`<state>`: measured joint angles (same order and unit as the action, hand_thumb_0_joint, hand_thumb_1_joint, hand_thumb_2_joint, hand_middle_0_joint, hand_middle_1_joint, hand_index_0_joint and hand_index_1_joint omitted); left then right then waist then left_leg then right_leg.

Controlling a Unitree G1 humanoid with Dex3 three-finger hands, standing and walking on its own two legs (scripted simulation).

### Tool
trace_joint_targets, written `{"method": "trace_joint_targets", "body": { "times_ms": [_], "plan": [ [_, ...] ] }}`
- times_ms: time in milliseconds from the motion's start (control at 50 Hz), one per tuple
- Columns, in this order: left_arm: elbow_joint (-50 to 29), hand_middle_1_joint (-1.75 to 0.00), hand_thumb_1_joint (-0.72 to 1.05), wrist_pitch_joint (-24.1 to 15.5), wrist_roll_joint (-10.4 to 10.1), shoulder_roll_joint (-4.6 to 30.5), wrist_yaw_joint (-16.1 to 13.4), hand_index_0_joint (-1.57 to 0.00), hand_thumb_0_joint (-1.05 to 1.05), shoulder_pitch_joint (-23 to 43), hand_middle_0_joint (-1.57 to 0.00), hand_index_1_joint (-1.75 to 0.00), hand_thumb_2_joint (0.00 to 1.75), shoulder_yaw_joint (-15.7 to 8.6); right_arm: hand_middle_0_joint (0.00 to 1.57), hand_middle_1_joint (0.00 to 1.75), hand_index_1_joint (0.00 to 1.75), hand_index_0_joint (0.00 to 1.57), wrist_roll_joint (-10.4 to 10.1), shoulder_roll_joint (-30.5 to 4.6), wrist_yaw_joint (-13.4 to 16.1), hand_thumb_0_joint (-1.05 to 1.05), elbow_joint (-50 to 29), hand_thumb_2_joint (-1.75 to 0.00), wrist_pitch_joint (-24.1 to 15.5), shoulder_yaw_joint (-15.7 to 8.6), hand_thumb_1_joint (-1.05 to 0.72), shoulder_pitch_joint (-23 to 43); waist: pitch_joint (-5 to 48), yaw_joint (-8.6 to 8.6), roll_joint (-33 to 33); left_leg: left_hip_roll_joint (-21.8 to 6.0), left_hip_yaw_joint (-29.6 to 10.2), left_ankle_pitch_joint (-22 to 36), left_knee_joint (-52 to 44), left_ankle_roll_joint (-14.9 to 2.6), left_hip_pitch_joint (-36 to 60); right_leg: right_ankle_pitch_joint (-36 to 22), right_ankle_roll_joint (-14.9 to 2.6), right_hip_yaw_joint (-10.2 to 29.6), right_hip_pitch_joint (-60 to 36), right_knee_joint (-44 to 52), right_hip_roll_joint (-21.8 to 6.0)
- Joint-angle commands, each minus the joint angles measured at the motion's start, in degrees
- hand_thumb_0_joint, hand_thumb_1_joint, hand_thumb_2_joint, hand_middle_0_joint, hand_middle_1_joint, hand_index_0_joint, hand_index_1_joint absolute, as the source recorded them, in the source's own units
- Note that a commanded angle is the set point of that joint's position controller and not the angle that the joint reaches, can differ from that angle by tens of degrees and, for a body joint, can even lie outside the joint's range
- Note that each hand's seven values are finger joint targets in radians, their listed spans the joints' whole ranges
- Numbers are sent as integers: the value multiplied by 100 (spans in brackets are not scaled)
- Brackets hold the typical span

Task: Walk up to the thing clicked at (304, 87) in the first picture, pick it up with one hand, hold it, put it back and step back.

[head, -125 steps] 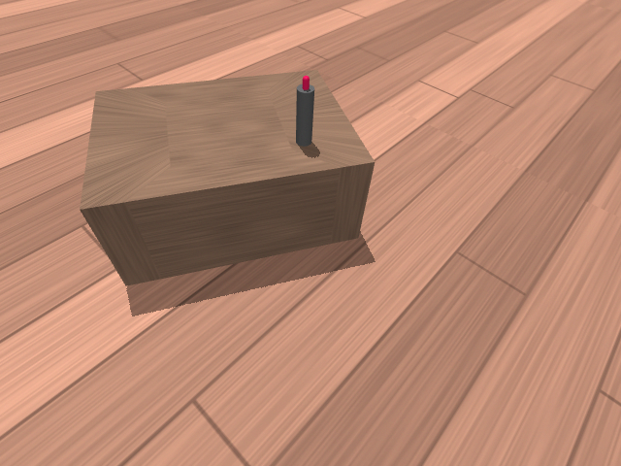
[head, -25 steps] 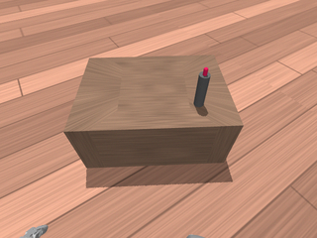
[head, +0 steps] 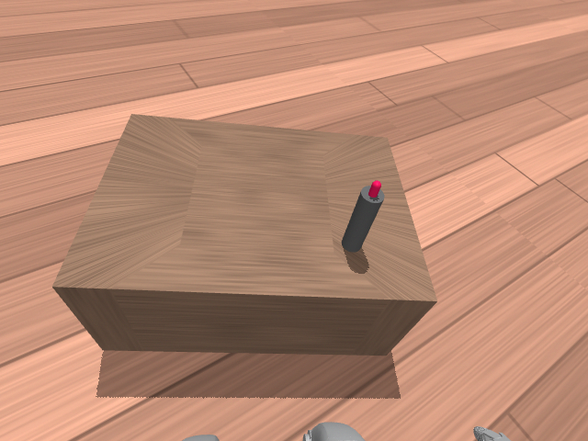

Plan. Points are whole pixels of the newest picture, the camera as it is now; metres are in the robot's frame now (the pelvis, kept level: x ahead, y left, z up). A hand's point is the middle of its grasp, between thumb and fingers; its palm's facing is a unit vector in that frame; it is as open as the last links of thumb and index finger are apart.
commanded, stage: walk up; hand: right
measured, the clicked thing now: (363, 216) +0.67 -0.21 -0.21
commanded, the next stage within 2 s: none
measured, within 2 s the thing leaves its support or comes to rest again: neither
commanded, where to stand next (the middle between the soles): +0.17 -0.04 m, yaw +1 degrees
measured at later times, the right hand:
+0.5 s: hand (489, 431) +0.18 -0.35 -0.16, palm faces -0.08 +0.95 -0.30, open 7.4 cm
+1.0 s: hand (462, 394) +0.23 -0.31 -0.14, palm faces -0.09 +0.93 -0.35, open 7.4 cm
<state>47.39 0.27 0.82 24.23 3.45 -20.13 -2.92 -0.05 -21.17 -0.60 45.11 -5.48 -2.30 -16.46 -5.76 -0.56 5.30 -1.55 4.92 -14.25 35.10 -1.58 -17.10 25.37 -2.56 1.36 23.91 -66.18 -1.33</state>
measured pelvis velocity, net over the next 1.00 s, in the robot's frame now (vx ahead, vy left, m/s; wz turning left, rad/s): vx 0.11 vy -0.06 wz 0.06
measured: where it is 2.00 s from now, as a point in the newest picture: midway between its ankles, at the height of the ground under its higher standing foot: outside the picture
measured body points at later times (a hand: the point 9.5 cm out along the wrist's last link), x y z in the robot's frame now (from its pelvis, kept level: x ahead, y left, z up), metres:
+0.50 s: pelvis +0.10 -0.10 +0.00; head +0.14 -0.13 +0.45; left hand +0.17 +0.22 -0.08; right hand +0.18 -0.40 -0.14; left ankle +0.12 +0.06 -0.68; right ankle +0.16 -0.21 -0.72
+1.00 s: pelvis +0.11 -0.06 +0.00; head +0.11 -0.06 +0.45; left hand +0.14 +0.26 -0.13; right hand +0.23 -0.36 -0.12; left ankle +0.13 +0.05 -0.72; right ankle +0.14 -0.20 -0.72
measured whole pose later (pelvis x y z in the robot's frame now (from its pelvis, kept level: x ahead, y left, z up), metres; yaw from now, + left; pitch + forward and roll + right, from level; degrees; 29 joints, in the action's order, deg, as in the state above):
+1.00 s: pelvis +0.11 -0.06 +0.00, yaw +4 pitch -3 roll -1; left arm 57.6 -2.1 1.1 22.6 -0.1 -12.6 -0.3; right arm 0.5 -21.5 -1.5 55.4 1.3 -1.3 -8.1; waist -3.4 -1.2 -0.4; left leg -0.8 0.9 -18.2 38.8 -0.8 -17.9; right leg 17.8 0.8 -2.6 16.6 -37.2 -2.6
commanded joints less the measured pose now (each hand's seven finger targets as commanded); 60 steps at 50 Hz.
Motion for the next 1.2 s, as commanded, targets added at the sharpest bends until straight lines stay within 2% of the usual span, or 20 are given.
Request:
{"method": "trace_joint_targets", "body": {
  "times_ms": [0, 100, 200, 220, 240, 260, 280, 300, 380, 560, 660, 700, 720, 740, 840, 880, 900, 940, 1020, 1180],
  "plan": [
    [-305, -30, 90, -127, -25, 1040, -18, -20, 0, -463, -20, -30, 90, -437, 20, 30, 30, 20, 19, -1712, 114, 0, -297, -90, -186, -513, -90, -314, 65, -16, -1375, -1343, -1169, 901, -1733, -986, 40, -626, 154, 234, 412, 470, -407],
    [-401, -30, 90, -183, 1, 946, 134, -20, 0, 128, -20, -30, 90, -428, 20, 30, 30, 20, 91, -1905, 0, 0, -371, -90, -168, -564, -90, -195, 44, 148, -1746, -1139, -840, -687, -1922, -1054, -83, -1073, 254, -236, 157, 2154, -499],
    [65, -30, 90, -381, 20, 945, -94, -20, 0, -295, -20, -30, 90, -444, 20, 30, 30, 20, 39, -1523, 15, 0, -372, -90, 113, -376, -90, 102, 489, -217, -1120, -881, -466, 88, -233, -704, -781, -1575, 209, -669, -1576, 3369, 62],
    [146, -30, 90, -441, 34, 1080, -157, -20, 0, -550, -20, -30, 90, -484, 20, 30, 30, 20, 22, -1185, 28, 0, -346, -90, 161, -262, -90, -80, 680, -351, -366, -604, -213, -130, 746, -504, -837, -1531, 158, -395, -1965, 3825, -71],
    [84, -30, 90, -505, 92, 1572, -229, -20, 0, -566, -20, -30, 90, -589, 20, 30, 30, 20, -21, -731, 34, 0, -396, -90, 166, -108, -90, -399, 815, -282, 1060, -54, 128, -1052, 2039, -162, -1365, -1539, -162, 1286, -2134, 4510, -1199],
    [-147, -30, 90, -529, 70, 1695, -271, -20, 0, -249, -20, -30, 90, -543, 20, 30, 30, 20, -18, -735, 81, 0, -291, -90, 253, -61, -90, -622, 660, -128, 873, 177, -526, -1701, 2379, 29, -1615, -1561, -576, 2676, -1738, 4919, -2086],
    [-159, -30, 90, -475, 24, 1947, -268, -20, 0, -95, -20, -30, 90, -572, 20, 30, 30, 20, 11, -1315, 153, 0, -221, -90, 303, -265, -90, -460, 530, -226, 823, -43, -656, -1916, 2697, -6, -1460, -1160, -1148, 2935, -1369, 4894, -2272],
    [-159, -30, 90, -453, -16, 1809, -283, -20, 0, 8, -20, -30, 90, -557, 20, 30, 30, 20, 17, -1472, 164, 0, -108, -90, 321, -318, -90, -358, 357, -191, 669, -178, -823, -1783, 2917, 3, -1545, -1199, -1191, 2663, -1236, 4849, -2105],
    [-168, -30, 90, -505, 0, 1437, -393, -20, 0, 356, -20, -30, 90, -373, 20, 30, 30, 20, -32, -1307, 97, 0, 236, -90, 418, -281, -90, -488, 615, -13, 551, -180, -865, -1128, 2456, 23, -1188, -2228, -818, 1067, -1192, 4367, -1414],
    [-212, -30, 90, -462, -25, 1485, -519, -20, 0, 567, -20, -30, 90, -345, 20, 30, 30, 20, 99, -1183, 56, 0, 287, -90, 568, -319, -90, 165, 771, -89, 390, -120, -537, -905, 1143, 81, -490, -3952, -958, 708, -985, 3763, -1761],
    [-182, -30, 90, -337, -24, 1339, -519, -20, 0, 934, -20, -30, 90, -208, 20, 30, 30, 20, 151, -1305, 5, 0, 493, -90, 511, -423, -90, -47, 889, 231, -4, 16, -534, -270, -266, -175, 578, -1896, -525, 399, -101, 3125, -1390],
    [-114, -30, 90, -276, -110, 803, -491, -20, 0, 714, -20, -30, 90, -41, 20, 30, 30, 20, 208, -1755, 23, 0, 355, -90, 437, -460, -90, 443, 784, -51, -1592, -1333, -2737, -684, -1349, -731, 550, -127, 75, -421, 571, 2117, -234],
    [84, -30, 90, -244, -85, 1133, -550, -20, 0, 827, -20, -30, 90, -153, 20, 30, 30, 20, 125, -1952, -4, 0, 366, -90, 461, -487, -90, 598, 688, 100, -1734, -1653, -2888, -966, -1408, -1235, -77, 823, 81, -393, 85, 1739, -134],
    [202, -30, 90, -248, -51, 1206, -537, -20, 0, 849, -20, -30, 90, -161, 20, 30, 30, 20, 138, -1761, -16, 0, 385, -90, 485, -454, -90, 751, 542, 49, -1486, -1556, -2755, -1124, -1429, -1292, -474, 749, 97, -265, -224, 1657, -192],
    [655, -30, 90, -363, -74, 887, -521, -20, 0, 344, -20, -30, 90, -105, 20, 30, 30, 20, 62, -1390, 2, 0, 419, -90, 506, -225, -90, 1285, 637, -308, -1598, -831, -1433, 310, -530, -572, -462, -1016, 92, -424, -1250, 3605, -44],
    [644, -30, 90, -453, 42, 1326, -558, -20, 0, 572, -20, -30, 90, -171, 20, 30, 30, 20, 14, -1120, -9, 0, 400, -90, 523, -141, -90, 1205, 757, -176, -710, -385, -1064, 189, 104, -159, -588, -1088, -248, 960, -1301, 4132, -818],
    [602, -30, 90, -444, 63, 1567, -535, -20, 0, 913, -20, -30, 90, -200, 20, 30, 30, 20, 32, -1193, 6, 0, 506, -90, 553, -170, -90, 1017, 521, 33, -383, -138, -868, -777, 177, -59, -459, -342, -510, 1532, -805, 4392, -1236],
    [513, -30, 90, -402, 39, 1392, -476, -20, 0, 1453, -20, -30, 90, -96, 20, 30, 30, 20, 77, -1288, 21, 0, 789, -90, 536, -223, -90, 733, 303, 312, -461, -222, -938, -1128, -360, -122, 403, 384, -454, 1210, 78, 4424, -1210],
    [802, -30, 90, -412, -23, 977, -410, -20, 0, 1145, -20, -30, 90, 39, 20, 30, 30, 20, 76, -1433, -50, 0, 806, -90, 446, -181, -90, 1235, 379, -43, -752, -891, -1797, -1466, -1489, -480, -84, -367, 64, -58, -739, 3788, -175],
    [1104, -30, 90, -443, -75, 1045, -448, -20, 0, 1227, -20, -30, 90, 81, 20, 30, 30, 20, 45, -1264, -20, 0, 1095, -90, 424, -126, -90, 1371, 784, -15, -699, -575, -1126, 650, -1258, -172, 656, -2006, 77, 218, -1288, 4226, -553]
  ]
}}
